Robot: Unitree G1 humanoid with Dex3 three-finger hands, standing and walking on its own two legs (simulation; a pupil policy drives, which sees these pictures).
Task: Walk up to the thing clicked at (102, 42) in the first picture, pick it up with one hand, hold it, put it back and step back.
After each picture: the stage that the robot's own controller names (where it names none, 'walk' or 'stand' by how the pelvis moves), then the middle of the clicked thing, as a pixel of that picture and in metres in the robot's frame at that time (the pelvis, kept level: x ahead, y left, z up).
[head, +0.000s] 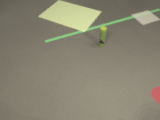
stand; (102, 37) +1.36 -0.19 -0.66
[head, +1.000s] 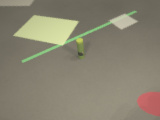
walk; (80, 49) +1.22 +0.15 -0.64
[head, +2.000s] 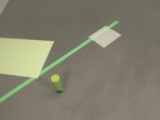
walk; (58, 85) +0.72 +0.33 -0.65
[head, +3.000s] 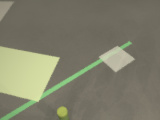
walk; (64, 118) +0.46 +0.20 -0.64
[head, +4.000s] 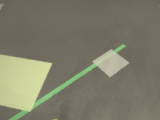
stand; out of the picture +0.38 +0.22 -0.65
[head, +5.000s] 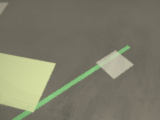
stand; out of the picture +0.36 +0.20 -0.66
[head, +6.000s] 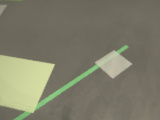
stand; out of the picture +0.37 +0.21 -0.66
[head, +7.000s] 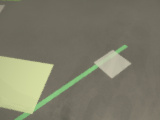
stand; out of the picture +0.36 +0.21 -0.66
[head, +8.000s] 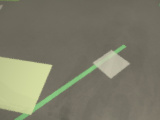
go down; out of the picture +0.35 +0.21 -0.66
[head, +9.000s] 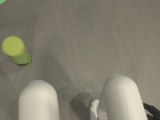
go down; (19, 55) +0.44 +0.23 -0.27
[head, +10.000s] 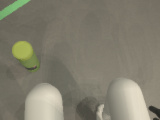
approach; (28, 59) +0.45 +0.22 -0.27
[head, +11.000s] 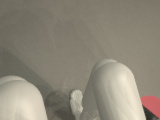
close in; out of the picture +0.44 +0.26 -0.17
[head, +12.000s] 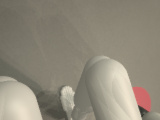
close; out of the picture +0.43 +0.27 -0.16
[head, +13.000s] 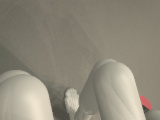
lift; out of the picture +0.38 +0.26 -0.16
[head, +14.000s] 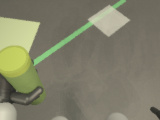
lift; (26, 81) +0.32 +0.18 +0.04
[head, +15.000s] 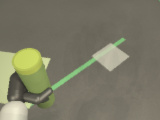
hold; (38, 83) +0.32 +0.16 +0.07
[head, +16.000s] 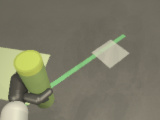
hold; (38, 84) +0.32 +0.17 +0.05
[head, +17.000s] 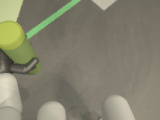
crouch; (22, 53) +0.42 +0.19 -0.03
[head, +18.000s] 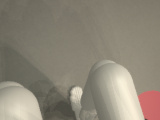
lower; out of the picture +0.46 +0.26 -0.16
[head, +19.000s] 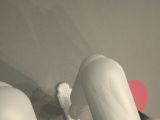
lower; out of the picture +0.46 +0.28 -0.17
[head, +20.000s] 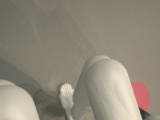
lower; out of the picture +0.45 +0.29 -0.17
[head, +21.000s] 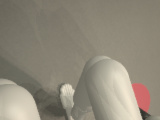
lower; out of the picture +0.45 +0.28 -0.17
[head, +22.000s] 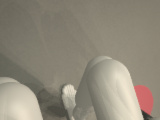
rest; out of the picture +0.44 +0.28 -0.16
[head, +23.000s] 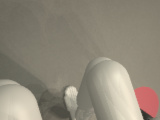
open; out of the picture +0.44 +0.25 -0.17
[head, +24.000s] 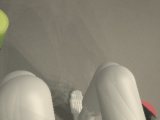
stand; out of the picture +0.44 +0.24 -0.19
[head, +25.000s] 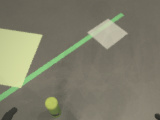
stand; (54, 108) +0.39 +0.18 -0.53
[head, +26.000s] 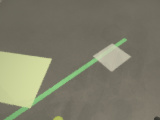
stand; out of the picture +0.38 +0.18 -0.60
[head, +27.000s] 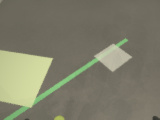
stand; out of the picture +0.38 +0.18 -0.60
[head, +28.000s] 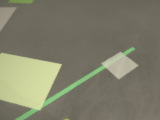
stand; out of the picture +0.40 +0.17 -0.65
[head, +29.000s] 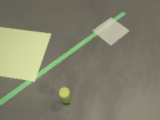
walk; (65, 97) +0.46 +0.13 -0.63
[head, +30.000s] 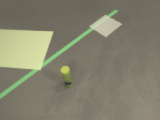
walk; (67, 77) +0.72 +0.21 -0.64
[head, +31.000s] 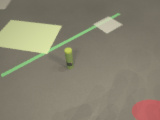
stand; (69, 58) +1.04 +0.18 -0.64
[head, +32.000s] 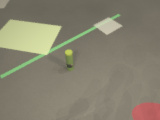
stand; (69, 60) +1.02 +0.17 -0.66
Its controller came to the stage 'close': yes
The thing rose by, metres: 0.69
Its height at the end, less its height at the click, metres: +0.00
